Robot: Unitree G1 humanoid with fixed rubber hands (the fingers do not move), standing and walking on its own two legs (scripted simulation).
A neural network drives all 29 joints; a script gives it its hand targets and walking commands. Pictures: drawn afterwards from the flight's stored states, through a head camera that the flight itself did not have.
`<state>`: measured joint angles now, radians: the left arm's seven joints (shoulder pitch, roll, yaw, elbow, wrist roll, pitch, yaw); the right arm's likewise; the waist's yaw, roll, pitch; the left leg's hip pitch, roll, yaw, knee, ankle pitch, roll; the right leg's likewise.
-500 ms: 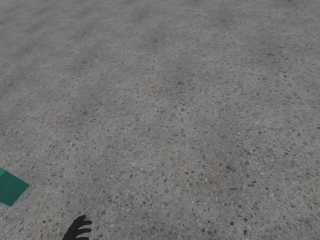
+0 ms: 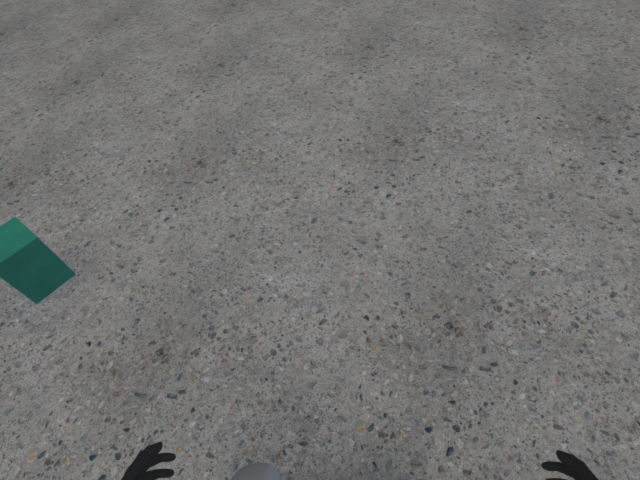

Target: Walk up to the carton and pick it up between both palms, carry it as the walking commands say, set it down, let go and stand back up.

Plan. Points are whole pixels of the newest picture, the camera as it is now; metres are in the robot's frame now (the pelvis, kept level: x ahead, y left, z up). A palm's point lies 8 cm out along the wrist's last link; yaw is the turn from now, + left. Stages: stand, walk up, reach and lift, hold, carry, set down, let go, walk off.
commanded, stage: walk up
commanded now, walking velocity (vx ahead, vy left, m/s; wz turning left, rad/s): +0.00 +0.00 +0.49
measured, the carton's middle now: (26, 260) +1.01 +1.18 -0.66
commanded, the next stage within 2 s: none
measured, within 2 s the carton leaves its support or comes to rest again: neither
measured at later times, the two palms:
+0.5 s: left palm out of the picture +0.08 +0.32 -0.12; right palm out of the picture +0.05 -0.24 -0.11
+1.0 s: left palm out of the picture -0.06 +0.32 -0.08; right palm out of the picture +0.06 -0.21 -0.14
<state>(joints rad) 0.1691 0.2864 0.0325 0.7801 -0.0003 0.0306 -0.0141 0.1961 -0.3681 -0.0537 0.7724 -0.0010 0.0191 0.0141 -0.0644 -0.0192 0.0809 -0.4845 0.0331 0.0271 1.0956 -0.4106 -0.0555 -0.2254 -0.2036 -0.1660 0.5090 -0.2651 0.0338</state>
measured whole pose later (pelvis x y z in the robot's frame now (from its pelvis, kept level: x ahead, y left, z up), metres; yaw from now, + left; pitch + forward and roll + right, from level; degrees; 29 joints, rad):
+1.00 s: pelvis -0.04 +0.03 +0.00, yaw +19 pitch -1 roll +4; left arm 0.30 0.26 0.03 0.78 0.00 0.05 0.01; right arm 0.35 -0.28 -0.05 0.78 0.00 0.06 0.02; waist -0.06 0.04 0.09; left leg -0.50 -0.02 -0.05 1.20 -0.28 -0.01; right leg -0.13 -0.13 -0.19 0.42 -0.26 -0.01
